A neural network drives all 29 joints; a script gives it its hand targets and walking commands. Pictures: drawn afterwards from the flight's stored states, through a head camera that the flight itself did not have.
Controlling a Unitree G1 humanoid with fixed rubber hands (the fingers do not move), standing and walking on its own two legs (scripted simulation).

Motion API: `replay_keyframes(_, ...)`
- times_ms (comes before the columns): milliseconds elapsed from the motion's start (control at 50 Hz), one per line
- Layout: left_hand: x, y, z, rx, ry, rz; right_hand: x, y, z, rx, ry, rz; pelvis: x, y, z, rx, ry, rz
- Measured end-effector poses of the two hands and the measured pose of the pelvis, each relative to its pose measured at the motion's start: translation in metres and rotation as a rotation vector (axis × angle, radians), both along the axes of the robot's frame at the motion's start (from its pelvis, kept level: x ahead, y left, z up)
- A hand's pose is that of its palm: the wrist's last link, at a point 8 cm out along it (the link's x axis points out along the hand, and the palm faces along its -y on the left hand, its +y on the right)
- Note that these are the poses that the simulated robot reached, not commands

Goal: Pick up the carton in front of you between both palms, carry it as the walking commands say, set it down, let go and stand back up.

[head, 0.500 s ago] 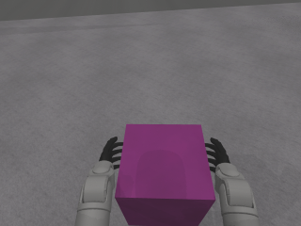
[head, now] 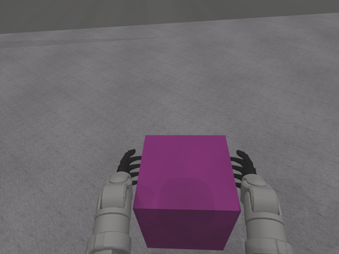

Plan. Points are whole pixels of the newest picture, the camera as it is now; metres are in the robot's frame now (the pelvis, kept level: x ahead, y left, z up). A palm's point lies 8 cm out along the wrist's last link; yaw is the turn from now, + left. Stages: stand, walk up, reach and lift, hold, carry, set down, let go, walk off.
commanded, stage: set down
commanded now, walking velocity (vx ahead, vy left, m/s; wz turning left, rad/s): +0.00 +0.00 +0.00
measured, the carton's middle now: (184, 193) +0.30 -0.01 -0.04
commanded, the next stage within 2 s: none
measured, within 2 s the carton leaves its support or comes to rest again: neither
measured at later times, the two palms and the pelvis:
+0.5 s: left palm (130, 194) +0.36 +0.16 -0.15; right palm (221, 191) +0.37 -0.13 -0.15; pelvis -0.03 +0.00 -0.07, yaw +1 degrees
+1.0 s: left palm (137, 199) +0.42 +0.17 -0.29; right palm (213, 196) +0.43 -0.13 -0.29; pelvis -0.02 +0.00 -0.20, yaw +1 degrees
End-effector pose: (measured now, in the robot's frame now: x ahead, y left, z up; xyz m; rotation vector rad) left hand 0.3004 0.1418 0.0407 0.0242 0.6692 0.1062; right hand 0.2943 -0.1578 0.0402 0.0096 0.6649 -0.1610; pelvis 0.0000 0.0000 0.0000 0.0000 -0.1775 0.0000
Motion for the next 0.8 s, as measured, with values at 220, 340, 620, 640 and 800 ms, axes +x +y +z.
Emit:
replay_keyframes(220, 0.026, 0.019, -0.024, -0.011, 0.02, 0.062, 0.045, 0.02, -0.021, 0.002, 0.019, 0.051, -0.021, -0.005, -0.018, -0.003, 0.06, 0.013)
replay_keyframes(340, 0.039, 0.023, -0.084, 0.009, 0.058, 0.059, 0.061, 0.024, -0.081, -0.02, 0.057, 0.077, -0.028, -0.005, -0.036, -0.005, 0.226, 0.021)
replay_keyframes(620, 0.083, 0.024, -0.229, -0.013, -0.023, 0.068, 0.099, 0.025, -0.231, 0.011, -0.024, 0.046, -0.021, 0.001, -0.112, -0.003, 0.718, 0.012)
replay_keyframes(640, 0.086, 0.024, -0.233, -0.019, -0.029, 0.075, 0.102, 0.025, -0.235, 0.017, -0.03, 0.043, -0.019, 0.002, -0.118, -0.003, 0.741, 0.012)
replay_keyframes(800, 0.104, 0.027, -0.264, -0.035, 0.001, 0.096, 0.121, 0.028, -0.267, 0.028, 0.001, 0.042, -0.01, 0.004, -0.151, -0.001, 0.856, 0.011)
